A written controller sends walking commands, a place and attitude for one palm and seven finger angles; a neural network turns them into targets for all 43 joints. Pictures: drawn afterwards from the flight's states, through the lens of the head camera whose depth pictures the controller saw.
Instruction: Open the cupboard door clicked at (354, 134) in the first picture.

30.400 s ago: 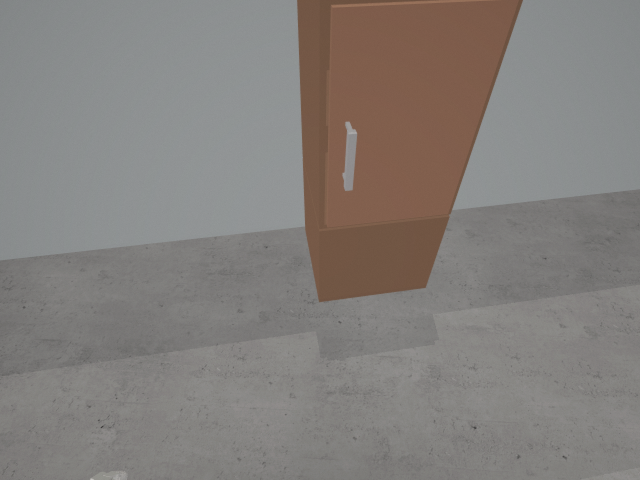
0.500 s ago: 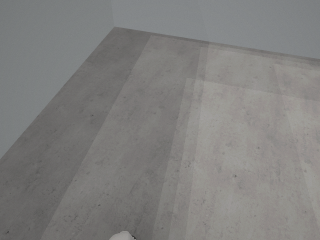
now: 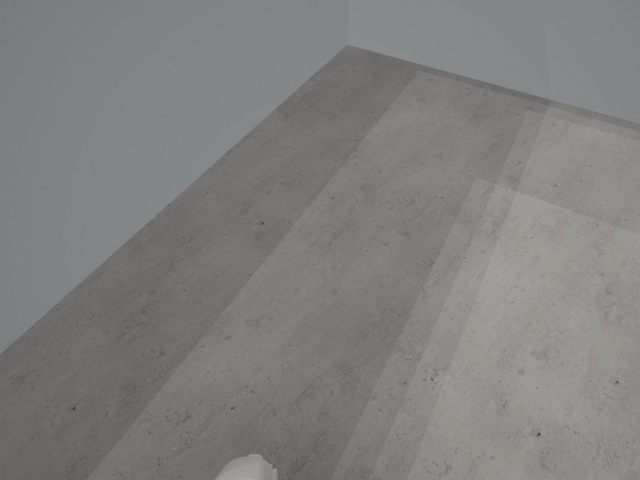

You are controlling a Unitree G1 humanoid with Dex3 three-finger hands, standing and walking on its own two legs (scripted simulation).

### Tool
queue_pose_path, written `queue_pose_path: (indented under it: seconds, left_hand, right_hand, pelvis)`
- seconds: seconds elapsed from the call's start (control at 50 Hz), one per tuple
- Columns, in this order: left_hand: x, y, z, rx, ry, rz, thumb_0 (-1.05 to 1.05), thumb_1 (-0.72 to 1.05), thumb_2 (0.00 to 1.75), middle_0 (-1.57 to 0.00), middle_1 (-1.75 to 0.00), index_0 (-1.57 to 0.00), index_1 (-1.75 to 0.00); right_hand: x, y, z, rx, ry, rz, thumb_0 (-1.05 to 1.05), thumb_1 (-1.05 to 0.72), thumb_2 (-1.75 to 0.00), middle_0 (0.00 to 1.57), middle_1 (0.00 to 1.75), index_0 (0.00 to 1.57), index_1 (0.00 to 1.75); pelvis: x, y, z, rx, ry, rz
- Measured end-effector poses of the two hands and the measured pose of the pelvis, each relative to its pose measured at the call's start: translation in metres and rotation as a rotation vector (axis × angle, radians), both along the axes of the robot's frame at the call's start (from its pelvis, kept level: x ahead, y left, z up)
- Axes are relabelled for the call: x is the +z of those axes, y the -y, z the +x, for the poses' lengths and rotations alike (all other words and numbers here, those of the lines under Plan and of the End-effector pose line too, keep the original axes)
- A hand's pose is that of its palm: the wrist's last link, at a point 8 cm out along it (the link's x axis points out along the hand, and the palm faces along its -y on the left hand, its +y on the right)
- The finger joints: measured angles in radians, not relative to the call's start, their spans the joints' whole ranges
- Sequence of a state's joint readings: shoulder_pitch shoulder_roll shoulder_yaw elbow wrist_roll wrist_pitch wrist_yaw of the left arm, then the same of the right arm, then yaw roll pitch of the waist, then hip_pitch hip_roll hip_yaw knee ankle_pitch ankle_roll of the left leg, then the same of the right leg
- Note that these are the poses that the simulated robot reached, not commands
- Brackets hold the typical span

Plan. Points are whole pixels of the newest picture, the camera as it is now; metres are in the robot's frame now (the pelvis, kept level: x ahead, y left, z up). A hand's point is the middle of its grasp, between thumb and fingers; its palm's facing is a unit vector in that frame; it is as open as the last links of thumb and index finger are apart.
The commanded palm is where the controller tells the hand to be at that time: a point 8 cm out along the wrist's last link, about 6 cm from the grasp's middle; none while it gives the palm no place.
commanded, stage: turn to face it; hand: left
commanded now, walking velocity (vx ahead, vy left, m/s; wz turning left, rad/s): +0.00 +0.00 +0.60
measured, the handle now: out of the picture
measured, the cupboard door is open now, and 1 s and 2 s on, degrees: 45 45 45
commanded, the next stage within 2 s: none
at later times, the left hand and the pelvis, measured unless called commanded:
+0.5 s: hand out of the picture +0.08 +0.19 -0.16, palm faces +0.32 -0.89 -0.31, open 7.3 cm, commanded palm none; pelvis +0.06 -0.05 -0.02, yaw +18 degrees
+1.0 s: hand out of the picture +0.05 +0.17 -0.17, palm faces +0.60 -0.76 -0.27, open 7.3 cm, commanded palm none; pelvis +0.10 -0.06 -0.01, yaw +36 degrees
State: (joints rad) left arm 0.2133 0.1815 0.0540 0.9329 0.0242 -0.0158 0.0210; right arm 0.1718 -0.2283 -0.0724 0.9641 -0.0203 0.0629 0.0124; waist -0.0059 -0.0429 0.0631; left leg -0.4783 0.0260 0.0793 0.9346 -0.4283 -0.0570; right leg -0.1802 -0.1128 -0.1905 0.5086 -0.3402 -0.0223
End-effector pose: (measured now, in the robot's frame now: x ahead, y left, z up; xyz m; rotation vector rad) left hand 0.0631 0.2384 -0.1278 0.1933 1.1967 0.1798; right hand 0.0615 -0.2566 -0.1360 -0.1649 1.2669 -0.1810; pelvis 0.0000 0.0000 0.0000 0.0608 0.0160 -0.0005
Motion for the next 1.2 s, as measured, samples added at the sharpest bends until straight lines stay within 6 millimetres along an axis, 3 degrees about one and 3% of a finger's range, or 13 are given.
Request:
queue_pose_path:
  seconds: [0.14,0.2,0.32,0.44,0.54,0.66,0.76,0.82,0.9,1.02,1.1,1.2]
  left_hand:
    - [-0.023,-0.018,-0.031,0.111,-0.093,-0.010,0.00,0.91,0.90,-0.20,-0.30,-0.21,-0.30]
    - [-0.031,-0.028,-0.036,0.152,-0.126,0.005,0.01,0.91,0.90,-0.20,-0.30,-0.21,-0.30]
    - [-0.012,-0.028,-0.012,0.220,-0.042,0.035,0.01,0.91,0.90,-0.20,-0.30,-0.20,-0.30]
    - [-0.002,-0.005,0.006,0.249,0.056,0.085,0.01,0.91,0.90,-0.20,-0.30,-0.20,-0.30]
    - [0.005,0.023,-0.010,0.316,0.021,0.069,0.00,0.91,0.90,-0.20,-0.30,-0.21,-0.30]
    - [-0.002,0.050,-0.034,0.406,-0.033,-0.003,0.01,0.91,0.90,-0.20,-0.30,-0.21,-0.30]
    - [-0.026,0.051,-0.063,0.507,-0.061,-0.052,0.01,0.90,0.90,-0.20,-0.30,-0.21,-0.30]
    - [-0.034,0.046,-0.074,0.552,-0.096,-0.051,0.01,0.91,0.90,-0.20,-0.30,-0.21,-0.30]
    - [-0.023,0.038,-0.071,0.599,-0.077,-0.025,0.01,0.91,0.90,-0.20,-0.30,-0.21,-0.30]
    - [-0.003,0.036,-0.048,0.634,0.011,0.042,0.01,0.91,0.90,-0.20,-0.30,-0.20,-0.30]
    - [0.002,0.047,-0.040,0.653,0.052,0.098,0.01,0.91,0.90,-0.20,-0.30,-0.20,-0.30]
    - [0.009,0.076,-0.049,0.719,0.026,0.074,0.01,0.91,0.90,-0.20,-0.30,-0.21,-0.30]
  right_hand:
    - [0.002,-0.011,0.098,0.173,0.128,-0.038,0.00,-0.91,-0.90,0.19,0.30,0.20,0.30]
    - [0.003,-0.017,0.122,0.218,0.175,-0.050,0.00,-0.91,-0.90,0.19,0.30,0.20,0.30]
    - [0.003,-0.013,0.131,0.288,0.118,-0.043,0.00,-0.91,-0.90,0.20,0.30,0.20,0.30]
    - [-0.019,0.007,0.147,0.325,0.062,0.003,0.00,-0.91,-0.90,0.20,0.30,0.20,0.30]
    - [-0.014,0.014,0.172,0.365,0.039,0.009,0.00,-0.91,-0.90,0.20,0.30,0.20,0.30]
    - [0.003,-0.004,0.205,0.455,0.052,0.012,0.00,-0.91,-0.90,0.19,0.30,0.20,0.30]
    - [0.004,-0.035,0.234,0.567,0.110,-0.009,0.00,-0.91,-0.90,0.19,0.30,0.20,0.30]
    - [0.005,-0.045,0.242,0.612,0.131,-0.022,0.00,-0.91,-0.90,0.20,0.30,0.20,0.30]
    - [0.009,-0.046,0.243,0.649,0.103,-0.035,0.00,-0.91,-0.90,0.20,0.30,0.20,0.30]
    - [-0.001,-0.032,0.251,0.688,0.039,-0.022,0.00,-0.91,-0.90,0.20,0.30,0.20,0.30]
    - [-0.017,-0.022,0.272,0.707,0.018,-0.005,0.00,-0.91,-0.90,0.20,0.30,0.20,0.30]
    - [-0.009,-0.029,0.297,0.760,0.012,-0.003,0.00,-0.91,-0.90,0.20,0.30,0.20,0.30]
  pelvis:
    - [-0.016,-0.006,0.022,0.082,-0.002,-0.024]
    - [-0.022,-0.005,0.027,0.119,-0.001,-0.033]
    - [-0.013,0.011,0.038,0.192,0.002,-0.052]
    - [-0.021,0.042,0.055,0.272,-0.003,-0.042]
    - [-0.011,0.052,0.065,0.343,0.009,-0.027]
    - [-0.002,0.055,0.077,0.421,0.003,-0.015]
    - [-0.016,0.045,0.079,0.490,0.005,-0.048]
    - [-0.019,0.045,0.080,0.524,0.007,-0.046]
    - [-0.011,0.050,0.086,0.571,0.007,-0.059]
    - [-0.008,0.066,0.102,0.642,0.012,-0.068]
    - [-0.017,0.079,0.116,0.695,0.011,-0.048]
    - [-0.007,0.083,0.124,0.765,0.020,-0.025]
